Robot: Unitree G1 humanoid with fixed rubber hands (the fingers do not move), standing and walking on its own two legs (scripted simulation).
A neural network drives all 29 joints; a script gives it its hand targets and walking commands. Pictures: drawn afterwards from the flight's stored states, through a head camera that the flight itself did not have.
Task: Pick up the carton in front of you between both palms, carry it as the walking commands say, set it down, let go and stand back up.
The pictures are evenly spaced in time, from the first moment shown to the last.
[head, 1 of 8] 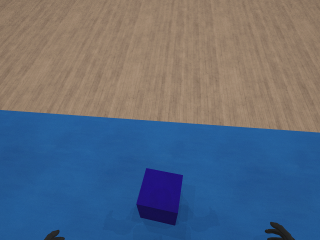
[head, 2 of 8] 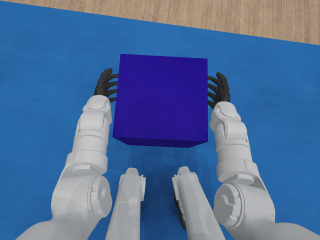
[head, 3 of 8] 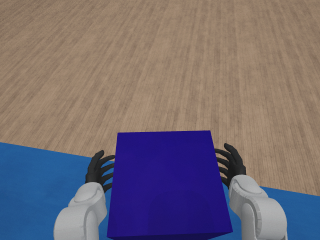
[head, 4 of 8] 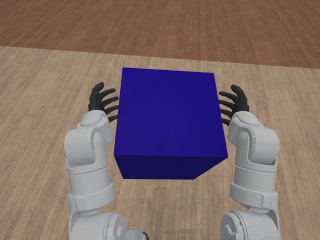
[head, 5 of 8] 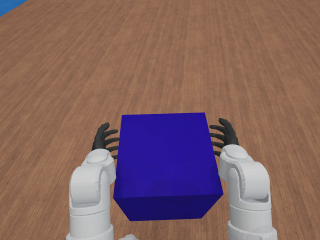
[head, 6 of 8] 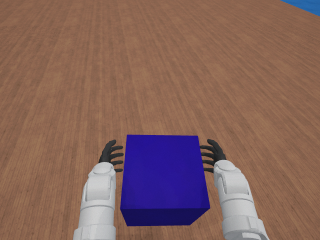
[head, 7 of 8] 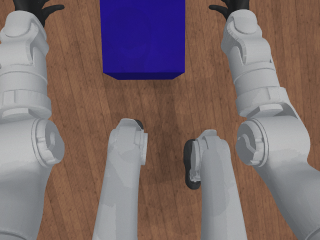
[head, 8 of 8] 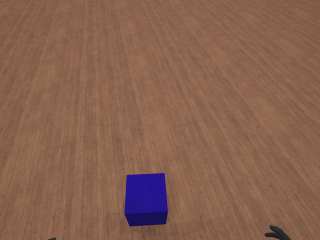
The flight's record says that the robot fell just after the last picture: no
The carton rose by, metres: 1.08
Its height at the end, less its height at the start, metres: +0.38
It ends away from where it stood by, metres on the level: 5.41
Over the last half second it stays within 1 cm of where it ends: yes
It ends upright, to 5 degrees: yes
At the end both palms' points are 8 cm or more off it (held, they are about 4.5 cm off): yes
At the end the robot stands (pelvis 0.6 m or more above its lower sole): yes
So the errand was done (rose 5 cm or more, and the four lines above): yes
